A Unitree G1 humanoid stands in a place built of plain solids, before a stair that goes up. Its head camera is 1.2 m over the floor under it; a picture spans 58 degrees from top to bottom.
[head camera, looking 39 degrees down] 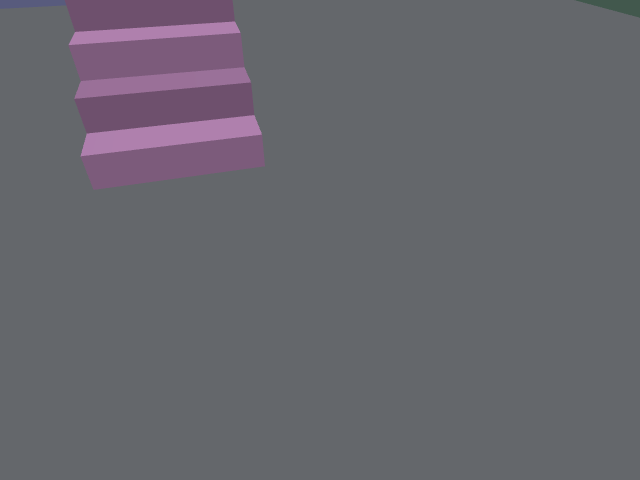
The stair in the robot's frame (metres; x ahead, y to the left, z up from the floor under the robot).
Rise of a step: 0.19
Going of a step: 0.25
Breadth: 0.89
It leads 16 degrees to the left of straight ahead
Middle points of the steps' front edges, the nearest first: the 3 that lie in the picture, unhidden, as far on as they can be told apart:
2.01 0.74 0.19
2.25 0.80 0.38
2.50 0.87 0.58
